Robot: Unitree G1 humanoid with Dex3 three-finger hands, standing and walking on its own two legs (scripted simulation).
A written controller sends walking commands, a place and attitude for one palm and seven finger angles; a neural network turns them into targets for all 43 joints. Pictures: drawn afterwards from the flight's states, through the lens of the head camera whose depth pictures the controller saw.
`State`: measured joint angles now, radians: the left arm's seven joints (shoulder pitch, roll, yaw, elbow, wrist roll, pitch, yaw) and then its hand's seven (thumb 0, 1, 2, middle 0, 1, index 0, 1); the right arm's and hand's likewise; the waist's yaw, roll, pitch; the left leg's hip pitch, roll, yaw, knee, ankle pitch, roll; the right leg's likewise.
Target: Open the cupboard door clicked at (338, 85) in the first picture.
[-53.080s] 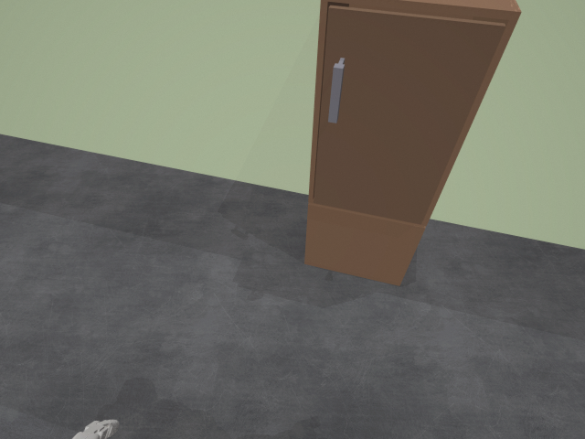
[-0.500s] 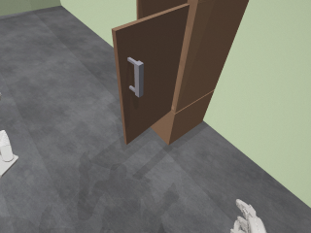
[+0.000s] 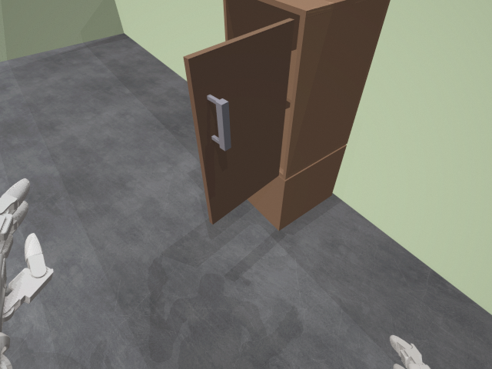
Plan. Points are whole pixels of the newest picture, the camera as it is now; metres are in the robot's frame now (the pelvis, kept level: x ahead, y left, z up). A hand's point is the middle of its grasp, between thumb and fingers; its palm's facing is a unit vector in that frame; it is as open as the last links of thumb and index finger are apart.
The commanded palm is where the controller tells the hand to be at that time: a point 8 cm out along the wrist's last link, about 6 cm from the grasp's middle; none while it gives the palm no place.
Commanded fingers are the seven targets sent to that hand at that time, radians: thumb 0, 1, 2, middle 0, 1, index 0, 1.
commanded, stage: stop stepping back and stand still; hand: left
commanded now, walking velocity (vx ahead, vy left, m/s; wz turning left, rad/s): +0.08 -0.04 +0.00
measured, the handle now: (218, 122) +0.68 +0.10 +0.04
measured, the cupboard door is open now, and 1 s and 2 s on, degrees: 97 97 97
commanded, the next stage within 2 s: let the arm hang, fingers relaxed in 0.16 s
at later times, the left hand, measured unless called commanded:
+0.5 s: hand out of the picture +0.11 +0.21 -0.15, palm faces +0.06 -0.97 -0.25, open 7.4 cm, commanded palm none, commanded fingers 0.00 0.90 0.90 -0.20 -0.30 -0.20 -0.30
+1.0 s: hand out of the picture +0.02 +0.26 -0.17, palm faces +0.08 -0.95 -0.31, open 7.3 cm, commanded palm none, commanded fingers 0.00 0.90 0.90 -0.20 -0.30 -0.20 -0.30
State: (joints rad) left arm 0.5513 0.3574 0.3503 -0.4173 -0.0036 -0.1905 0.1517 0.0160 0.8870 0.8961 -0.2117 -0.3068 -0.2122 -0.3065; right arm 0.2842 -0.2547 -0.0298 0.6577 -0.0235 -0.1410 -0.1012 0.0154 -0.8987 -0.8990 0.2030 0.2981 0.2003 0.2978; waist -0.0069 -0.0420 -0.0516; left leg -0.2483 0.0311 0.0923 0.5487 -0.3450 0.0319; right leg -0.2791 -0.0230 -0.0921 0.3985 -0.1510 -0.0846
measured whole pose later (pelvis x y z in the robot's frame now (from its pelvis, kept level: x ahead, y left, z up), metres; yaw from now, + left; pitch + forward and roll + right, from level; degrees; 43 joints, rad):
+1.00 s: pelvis +0.00 +0.04 +0.00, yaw +4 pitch -2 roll +0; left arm 0.19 0.25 0.03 1.13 0.01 0.00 0.02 0.01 0.91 0.90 -0.20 -0.30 -0.20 -0.30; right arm 0.25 -0.23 -0.02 1.12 -0.03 0.02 -0.01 0.01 -0.90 -0.90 0.20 0.30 0.20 0.30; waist 0.00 0.04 0.06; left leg -0.17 0.02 0.07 0.40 -0.19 0.01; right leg -0.20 -0.01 -0.10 0.39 -0.16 -0.04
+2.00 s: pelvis +0.04 +0.04 +0.00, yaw +3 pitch -1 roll +0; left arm 0.08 0.31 0.01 1.14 0.01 -0.02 0.01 0.01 0.90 0.90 -0.20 -0.30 -0.20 -0.30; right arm 0.09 -0.33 -0.01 1.13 -0.02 0.00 0.00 0.01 -0.90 -0.90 0.20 0.30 0.20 0.30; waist -0.01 0.03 0.07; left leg -0.07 0.01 0.07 0.28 -0.19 0.00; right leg -0.11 0.00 -0.10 0.30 -0.17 -0.03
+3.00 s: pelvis +0.05 +0.03 +0.00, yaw +3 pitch -1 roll +0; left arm 0.10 0.32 0.01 1.14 0.01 -0.03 0.01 0.01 0.90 0.90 -0.20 -0.30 -0.20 -0.30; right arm 0.11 -0.33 -0.01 1.14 -0.02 0.00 0.00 0.01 -0.90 -0.90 0.20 0.30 0.20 0.30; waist -0.01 0.02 0.06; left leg -0.04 0.03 0.08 0.25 -0.19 -0.01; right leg -0.08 0.01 -0.09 0.27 -0.16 -0.04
